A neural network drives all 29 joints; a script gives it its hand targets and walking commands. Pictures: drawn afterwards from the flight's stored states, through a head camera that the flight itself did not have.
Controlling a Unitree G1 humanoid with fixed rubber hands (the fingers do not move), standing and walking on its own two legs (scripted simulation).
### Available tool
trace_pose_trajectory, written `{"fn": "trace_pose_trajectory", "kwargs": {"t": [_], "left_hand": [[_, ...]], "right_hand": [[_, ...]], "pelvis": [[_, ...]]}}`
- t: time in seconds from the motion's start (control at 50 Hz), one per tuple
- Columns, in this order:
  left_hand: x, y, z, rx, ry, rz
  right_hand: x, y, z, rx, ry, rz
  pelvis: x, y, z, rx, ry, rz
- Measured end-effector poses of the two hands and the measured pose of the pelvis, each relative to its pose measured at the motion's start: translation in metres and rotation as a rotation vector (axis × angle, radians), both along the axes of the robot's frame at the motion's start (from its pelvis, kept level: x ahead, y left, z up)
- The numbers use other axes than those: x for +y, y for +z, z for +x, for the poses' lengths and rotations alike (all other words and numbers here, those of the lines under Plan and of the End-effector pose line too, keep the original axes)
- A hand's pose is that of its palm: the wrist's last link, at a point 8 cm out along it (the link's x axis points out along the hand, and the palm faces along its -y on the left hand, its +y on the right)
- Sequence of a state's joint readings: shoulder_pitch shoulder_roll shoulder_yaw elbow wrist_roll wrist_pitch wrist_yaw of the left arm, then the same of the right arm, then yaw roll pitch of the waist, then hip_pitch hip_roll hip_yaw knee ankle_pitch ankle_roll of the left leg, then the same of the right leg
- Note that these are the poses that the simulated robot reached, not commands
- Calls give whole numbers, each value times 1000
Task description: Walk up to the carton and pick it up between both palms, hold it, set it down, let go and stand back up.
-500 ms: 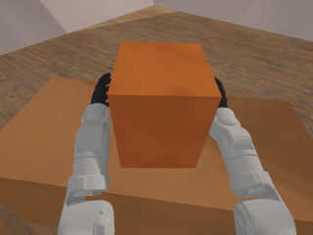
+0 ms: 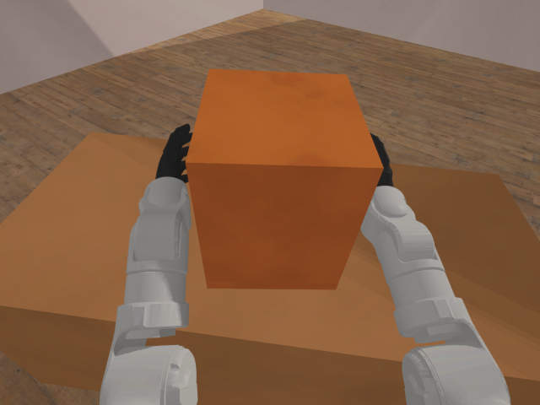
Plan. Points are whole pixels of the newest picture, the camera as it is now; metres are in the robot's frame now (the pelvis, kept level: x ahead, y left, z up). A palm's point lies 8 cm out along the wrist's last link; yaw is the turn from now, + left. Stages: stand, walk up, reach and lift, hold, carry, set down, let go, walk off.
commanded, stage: hold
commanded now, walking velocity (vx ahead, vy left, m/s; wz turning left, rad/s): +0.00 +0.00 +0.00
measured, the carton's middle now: (275, 184) +0.38 +0.00 +0.16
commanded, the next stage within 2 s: none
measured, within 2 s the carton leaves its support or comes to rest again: neither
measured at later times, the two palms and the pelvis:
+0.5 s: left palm (172, 180) +0.36 +0.14 +0.18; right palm (376, 185) +0.36 -0.15 +0.17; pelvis +0.00 +0.00 +0.00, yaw +0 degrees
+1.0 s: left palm (171, 182) +0.36 +0.14 +0.18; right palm (375, 187) +0.35 -0.15 +0.17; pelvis -0.01 +0.00 +0.00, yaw +0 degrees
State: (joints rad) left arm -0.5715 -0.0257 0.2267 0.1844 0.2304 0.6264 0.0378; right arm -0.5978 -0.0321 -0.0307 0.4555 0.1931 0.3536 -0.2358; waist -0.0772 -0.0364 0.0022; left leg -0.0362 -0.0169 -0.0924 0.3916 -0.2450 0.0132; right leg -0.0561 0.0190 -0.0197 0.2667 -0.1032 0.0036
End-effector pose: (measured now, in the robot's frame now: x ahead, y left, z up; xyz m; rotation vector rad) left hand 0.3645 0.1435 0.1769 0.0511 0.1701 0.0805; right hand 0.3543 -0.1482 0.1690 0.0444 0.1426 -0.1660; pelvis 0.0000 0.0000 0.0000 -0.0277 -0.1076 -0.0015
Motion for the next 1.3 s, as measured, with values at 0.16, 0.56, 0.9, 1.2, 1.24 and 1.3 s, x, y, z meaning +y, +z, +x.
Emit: {"fn": "trace_pose_trajectory", "kwargs": {"t": [0.16, 0.56, 0.9, 1.2, 1.24, 1.3], "left_hand": [[1, 1, 2, 4, 4, 3], [1, -3, -1, 8, 9, -3], [2, 0, -7, 6, 24, 13], [0, 1, -6, 9, 25, 8], [0, 1, -6, 9, 25, 8], [1, 1, -6, 10, 26, 8]], "right_hand": [[1, 0, 3, 3, 4, -1], [0, -1, 2, 7, 9, -4], [2, -2, -1, 3, 21, 6], [0, 0, 1, 5, 21, 2], [0, 0, 1, 6, 22, 1], [0, 0, 1, 6, 22, 0]], "pelvis": [[0, 0, 0, 4, -1, 0], [-3, 0, 2, -5, 7, -1], [-2, -1, -4, -12, 9, -2], [-3, -1, -6, -13, 7, 0], [-3, -1, -6, -13, 7, 0], [-3, -1, -5, -13, 9, 0]]}}
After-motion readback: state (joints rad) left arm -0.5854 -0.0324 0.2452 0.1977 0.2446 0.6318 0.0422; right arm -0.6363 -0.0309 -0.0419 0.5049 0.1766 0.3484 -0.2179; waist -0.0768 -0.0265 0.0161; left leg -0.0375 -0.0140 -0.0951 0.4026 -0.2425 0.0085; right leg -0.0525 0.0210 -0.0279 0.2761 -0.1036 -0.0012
